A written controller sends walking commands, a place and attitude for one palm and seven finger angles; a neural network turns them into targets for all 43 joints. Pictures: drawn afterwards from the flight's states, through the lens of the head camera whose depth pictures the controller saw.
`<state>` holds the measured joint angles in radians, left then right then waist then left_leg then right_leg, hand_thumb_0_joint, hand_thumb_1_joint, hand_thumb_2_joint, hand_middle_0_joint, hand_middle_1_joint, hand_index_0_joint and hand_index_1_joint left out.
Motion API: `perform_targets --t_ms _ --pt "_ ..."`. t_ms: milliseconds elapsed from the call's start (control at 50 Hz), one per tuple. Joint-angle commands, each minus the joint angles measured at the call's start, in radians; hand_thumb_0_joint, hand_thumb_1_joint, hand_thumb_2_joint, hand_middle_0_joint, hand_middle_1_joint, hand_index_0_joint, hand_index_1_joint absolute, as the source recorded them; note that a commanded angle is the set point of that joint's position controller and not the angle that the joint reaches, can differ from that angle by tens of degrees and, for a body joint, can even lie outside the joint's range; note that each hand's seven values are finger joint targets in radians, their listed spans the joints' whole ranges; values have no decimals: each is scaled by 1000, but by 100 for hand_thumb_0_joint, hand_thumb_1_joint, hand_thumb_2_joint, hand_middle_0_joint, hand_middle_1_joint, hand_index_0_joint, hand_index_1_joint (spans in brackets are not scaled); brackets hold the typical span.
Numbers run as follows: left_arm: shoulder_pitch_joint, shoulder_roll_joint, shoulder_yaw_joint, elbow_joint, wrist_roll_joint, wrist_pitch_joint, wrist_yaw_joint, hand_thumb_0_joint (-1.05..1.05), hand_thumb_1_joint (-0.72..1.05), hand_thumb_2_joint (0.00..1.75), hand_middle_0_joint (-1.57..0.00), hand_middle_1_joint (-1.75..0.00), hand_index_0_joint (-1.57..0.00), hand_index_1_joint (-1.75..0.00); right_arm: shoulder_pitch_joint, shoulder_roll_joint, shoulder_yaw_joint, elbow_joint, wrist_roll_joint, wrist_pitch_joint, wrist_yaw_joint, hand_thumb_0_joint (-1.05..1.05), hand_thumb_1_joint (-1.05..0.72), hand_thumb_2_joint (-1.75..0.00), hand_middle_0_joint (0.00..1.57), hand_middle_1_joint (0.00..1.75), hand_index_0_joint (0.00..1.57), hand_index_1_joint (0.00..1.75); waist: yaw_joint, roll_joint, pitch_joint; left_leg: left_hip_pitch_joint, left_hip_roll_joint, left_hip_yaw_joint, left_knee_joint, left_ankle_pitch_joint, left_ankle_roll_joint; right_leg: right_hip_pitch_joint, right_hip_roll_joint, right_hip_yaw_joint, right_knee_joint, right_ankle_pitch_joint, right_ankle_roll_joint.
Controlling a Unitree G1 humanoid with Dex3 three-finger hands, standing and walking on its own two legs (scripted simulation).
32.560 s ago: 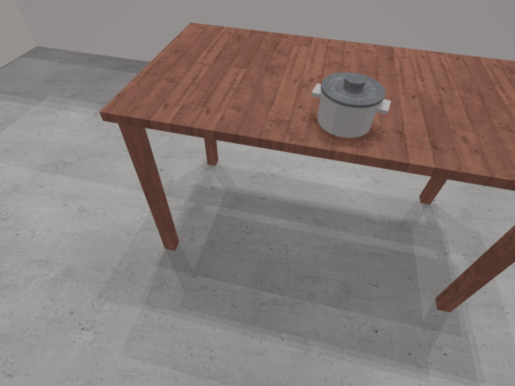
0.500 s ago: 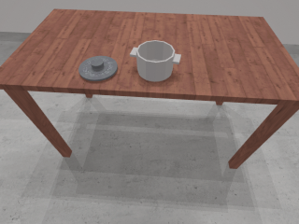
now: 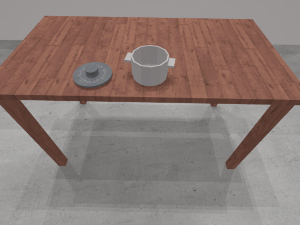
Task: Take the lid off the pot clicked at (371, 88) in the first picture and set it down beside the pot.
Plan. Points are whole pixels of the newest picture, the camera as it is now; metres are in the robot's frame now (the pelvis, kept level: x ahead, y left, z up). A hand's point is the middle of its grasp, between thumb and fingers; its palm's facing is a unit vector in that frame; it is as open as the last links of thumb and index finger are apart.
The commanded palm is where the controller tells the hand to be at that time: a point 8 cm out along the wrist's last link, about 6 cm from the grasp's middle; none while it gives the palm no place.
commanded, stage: let the arm hang, fingers relaxed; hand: left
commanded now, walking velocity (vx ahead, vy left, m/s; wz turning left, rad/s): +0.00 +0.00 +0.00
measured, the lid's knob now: (91, 70) +0.67 +0.27 +0.01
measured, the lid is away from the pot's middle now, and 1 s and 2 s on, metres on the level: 0.24 0.24 0.24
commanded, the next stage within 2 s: look to check the result in 1.02 s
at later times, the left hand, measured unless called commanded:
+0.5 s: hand out of the picture +0.00 +0.19 -0.18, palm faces +0.02 -0.98 -0.20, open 7.3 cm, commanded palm none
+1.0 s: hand out of the picture +0.01 +0.19 -0.18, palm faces +0.02 -0.98 -0.21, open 7.3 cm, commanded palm none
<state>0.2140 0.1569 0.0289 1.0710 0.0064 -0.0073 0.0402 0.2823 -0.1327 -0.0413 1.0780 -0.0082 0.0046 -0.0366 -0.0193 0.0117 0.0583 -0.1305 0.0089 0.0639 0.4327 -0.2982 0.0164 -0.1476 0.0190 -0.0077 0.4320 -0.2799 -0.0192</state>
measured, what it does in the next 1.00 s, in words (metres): stands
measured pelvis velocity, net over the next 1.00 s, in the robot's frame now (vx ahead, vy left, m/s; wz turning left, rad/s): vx -0.01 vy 0.02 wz -0.01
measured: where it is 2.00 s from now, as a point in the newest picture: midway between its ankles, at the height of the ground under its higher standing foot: outside the picture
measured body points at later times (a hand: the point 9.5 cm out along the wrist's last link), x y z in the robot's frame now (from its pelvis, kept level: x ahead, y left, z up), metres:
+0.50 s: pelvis +0.00 +0.02 +0.00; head +0.02 +0.01 +0.45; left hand +0.00 +0.24 -0.16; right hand -0.02 -0.19 -0.16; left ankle -0.04 +0.11 -0.74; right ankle -0.03 -0.11 -0.74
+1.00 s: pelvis -0.01 +0.02 +0.00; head +0.02 +0.01 +0.45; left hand +0.01 +0.24 -0.16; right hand -0.03 -0.19 -0.16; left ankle -0.04 +0.11 -0.74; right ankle -0.03 -0.11 -0.74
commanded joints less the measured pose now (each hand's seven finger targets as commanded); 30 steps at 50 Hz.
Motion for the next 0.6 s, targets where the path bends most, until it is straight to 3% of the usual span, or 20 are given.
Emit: perform_targets --t_ms 0,140,200,420,580 --pt "62 100 16 -32 -4 -14 5 0 90 90 -20 -30 -20 -30 91 -84 -11 -20 -5 -16 -9 0 -90 -90 20 30 20 30 1 4 -38 17 99 -72 -54 300 38 -2 -94 76 -40 325 -32" --pt "76 89 11 -17 -3 -11 6 0 90 90 -20 -30 -20 -30 93 -75 -10 -10 -3 -14 -10 0 -90 -90 20 30 20 30 2 6 6 6 97 -75 -69 260 42 -29 -92 76 -50 278 -30" --pt "86 85 10 -9 -3 -13 6 0 90 90 -20 -30 -20 -30 98 -75 -9 -5 -3 -17 -11 0 -90 -90 20 30 20 30 2 4 -18 23 100 -75 -69 289 45 -21 -92 72 -45 289 -30" --pt "99 70 7 4 -1 -11 7 0 90 90 -20 -30 -20 -30 104 -64 -9 5 -1 -18 -12 0 -90 -90 20 30 20 30 3 4 19 7 102 -87 -89 249 52 -51 -87 66 -44 229 -25" --pt "107 66 7 12 -2 -12 6 0 90 90 -20 -30 -20 -30 104 -59 -7 11 -2 -21 -11 0 -90 -90 20 30 20 30 5 3 7 16 99 -85 -86 266 52 -46 -91 70 -43 251 -25"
